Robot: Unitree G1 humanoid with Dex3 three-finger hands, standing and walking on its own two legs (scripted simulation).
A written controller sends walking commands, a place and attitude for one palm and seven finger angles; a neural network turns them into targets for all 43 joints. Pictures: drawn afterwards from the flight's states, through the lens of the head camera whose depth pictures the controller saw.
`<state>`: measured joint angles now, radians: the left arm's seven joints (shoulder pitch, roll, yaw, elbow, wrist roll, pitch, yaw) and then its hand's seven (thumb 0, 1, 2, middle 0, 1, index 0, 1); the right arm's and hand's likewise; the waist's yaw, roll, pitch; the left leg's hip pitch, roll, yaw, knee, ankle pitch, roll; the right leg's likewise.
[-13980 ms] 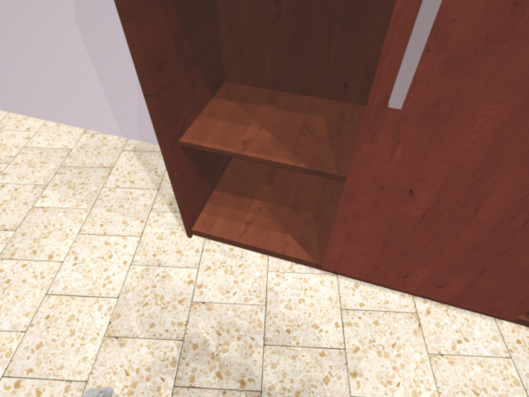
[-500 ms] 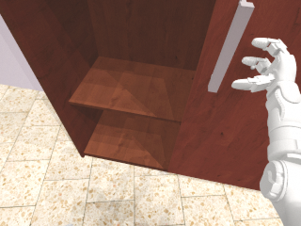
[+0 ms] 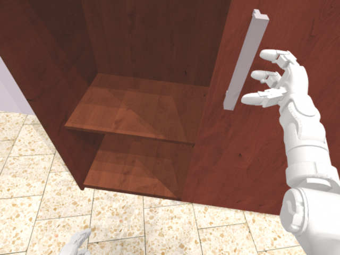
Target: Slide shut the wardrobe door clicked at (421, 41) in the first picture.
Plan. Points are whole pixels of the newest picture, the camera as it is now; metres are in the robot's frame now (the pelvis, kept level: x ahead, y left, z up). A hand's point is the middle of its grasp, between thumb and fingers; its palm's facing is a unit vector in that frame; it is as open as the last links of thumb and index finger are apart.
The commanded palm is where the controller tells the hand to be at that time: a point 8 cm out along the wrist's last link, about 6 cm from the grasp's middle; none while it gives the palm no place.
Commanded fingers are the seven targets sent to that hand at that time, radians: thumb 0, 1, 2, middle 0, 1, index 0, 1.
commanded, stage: feel for the door with the fingertips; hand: right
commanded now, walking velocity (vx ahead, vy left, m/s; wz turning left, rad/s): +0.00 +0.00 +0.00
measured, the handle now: (240, 64) +0.52 -0.11 +0.21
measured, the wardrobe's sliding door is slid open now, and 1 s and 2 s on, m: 0.61 0.61 0.61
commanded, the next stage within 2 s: slide the fingers in behind the handle in 0.62 s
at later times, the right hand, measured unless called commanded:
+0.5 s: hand (255, 76) +0.46 -0.13 +0.22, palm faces +0.05 +1.00 +0.02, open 14.0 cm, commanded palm +0.44 -0.18 +0.21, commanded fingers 0.00 0.50 -0.30 0.30 1.20 0.30 1.20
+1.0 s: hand (251, 74) +0.47 -0.13 +0.22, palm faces +0.05 +1.00 +0.01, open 13.7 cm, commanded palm +0.45 -0.18 +0.21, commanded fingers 0.00 0.50 -0.30 0.30 1.20 0.30 1.20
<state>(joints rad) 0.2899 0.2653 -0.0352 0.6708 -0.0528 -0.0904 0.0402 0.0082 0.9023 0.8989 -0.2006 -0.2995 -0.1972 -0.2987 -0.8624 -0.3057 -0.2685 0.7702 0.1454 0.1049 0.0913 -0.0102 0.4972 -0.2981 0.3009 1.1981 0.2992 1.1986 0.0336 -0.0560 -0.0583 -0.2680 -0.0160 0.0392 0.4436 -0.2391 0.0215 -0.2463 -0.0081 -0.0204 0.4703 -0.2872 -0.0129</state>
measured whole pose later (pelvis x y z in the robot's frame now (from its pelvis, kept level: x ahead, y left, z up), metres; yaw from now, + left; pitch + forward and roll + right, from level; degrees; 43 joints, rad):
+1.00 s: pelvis -0.02 -0.01 +0.00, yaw +1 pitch +5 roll +0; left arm 0.40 0.27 -0.03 0.75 -0.03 -0.16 0.02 0.01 0.90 0.90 -0.20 -0.30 -0.20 -0.30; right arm -1.07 -0.34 -0.31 1.10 0.08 -0.07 0.04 -0.01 0.50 -0.30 0.36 1.25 0.35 1.22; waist 0.10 -0.04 -0.05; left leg -0.35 -0.01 0.02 0.47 -0.21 0.01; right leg -0.33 -0.01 -0.04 0.50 -0.27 -0.02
